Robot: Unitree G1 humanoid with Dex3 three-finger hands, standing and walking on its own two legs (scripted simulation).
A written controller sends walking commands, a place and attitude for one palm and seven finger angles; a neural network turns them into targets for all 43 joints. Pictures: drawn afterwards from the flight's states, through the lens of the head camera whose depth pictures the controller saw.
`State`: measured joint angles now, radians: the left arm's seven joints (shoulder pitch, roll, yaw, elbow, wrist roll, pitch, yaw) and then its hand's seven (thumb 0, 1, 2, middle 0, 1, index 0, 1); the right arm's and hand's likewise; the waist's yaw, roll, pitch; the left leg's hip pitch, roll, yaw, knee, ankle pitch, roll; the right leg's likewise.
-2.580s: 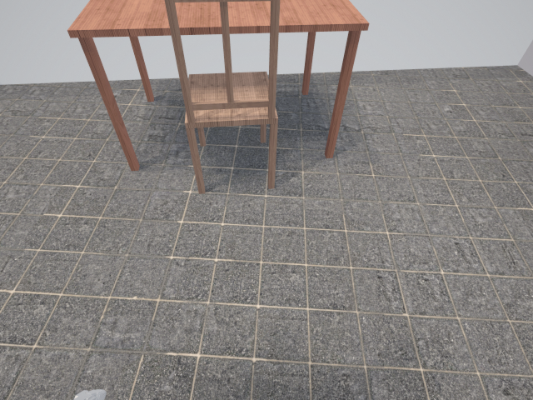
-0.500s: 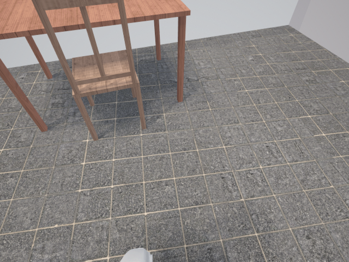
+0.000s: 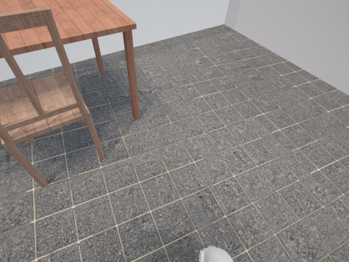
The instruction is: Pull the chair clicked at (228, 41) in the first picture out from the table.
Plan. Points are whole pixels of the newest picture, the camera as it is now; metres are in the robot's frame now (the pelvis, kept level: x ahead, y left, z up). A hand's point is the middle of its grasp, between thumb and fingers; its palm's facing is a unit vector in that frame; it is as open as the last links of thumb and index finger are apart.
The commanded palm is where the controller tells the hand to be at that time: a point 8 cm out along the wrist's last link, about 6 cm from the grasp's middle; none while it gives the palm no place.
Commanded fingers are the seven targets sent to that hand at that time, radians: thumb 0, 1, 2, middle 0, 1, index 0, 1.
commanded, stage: walk to a spot facing it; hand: left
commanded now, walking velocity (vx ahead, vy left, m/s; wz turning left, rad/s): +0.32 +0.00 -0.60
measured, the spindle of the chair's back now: (22, 80) +0.71 +0.66 -0.06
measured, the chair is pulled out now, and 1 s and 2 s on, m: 0.00 0.00 0.00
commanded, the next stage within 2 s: turn to face it in 0.56 s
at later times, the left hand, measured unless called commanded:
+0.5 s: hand (151, 189) +0.36 +0.10 -0.17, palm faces -0.29 -0.94 -0.21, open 7.3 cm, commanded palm none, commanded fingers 0.00 0.90 0.90 -0.20 -0.30 -0.20 -0.30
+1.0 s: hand (145, 159) +0.47 +0.13 -0.18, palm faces -0.25 -0.96 -0.15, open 7.4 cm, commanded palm none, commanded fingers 0.00 0.90 0.90 -0.20 -0.30 -0.20 -0.30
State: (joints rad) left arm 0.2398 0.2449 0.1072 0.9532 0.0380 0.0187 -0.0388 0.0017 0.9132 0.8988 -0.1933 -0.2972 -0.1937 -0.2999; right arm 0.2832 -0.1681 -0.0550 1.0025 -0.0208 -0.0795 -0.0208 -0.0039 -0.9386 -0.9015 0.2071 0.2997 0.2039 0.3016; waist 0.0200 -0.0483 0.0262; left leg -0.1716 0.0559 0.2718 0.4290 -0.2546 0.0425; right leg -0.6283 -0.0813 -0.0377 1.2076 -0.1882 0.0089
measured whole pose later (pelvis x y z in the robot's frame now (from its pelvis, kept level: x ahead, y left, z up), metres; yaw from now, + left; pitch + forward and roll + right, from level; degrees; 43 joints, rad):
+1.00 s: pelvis +0.37 -0.02 +0.00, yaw -17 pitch +0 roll -2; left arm 0.22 0.19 0.05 1.01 0.02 0.02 0.01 0.00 0.91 0.90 -0.20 -0.30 -0.20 -0.30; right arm 0.25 -0.16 -0.03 1.01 -0.02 -0.01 -0.01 0.00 -0.94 -0.90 0.21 0.30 0.20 0.30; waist -0.01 -0.03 0.03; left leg -0.26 -0.01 0.08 0.42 -0.17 0.07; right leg -0.42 -0.06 -0.03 0.94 -0.40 0.06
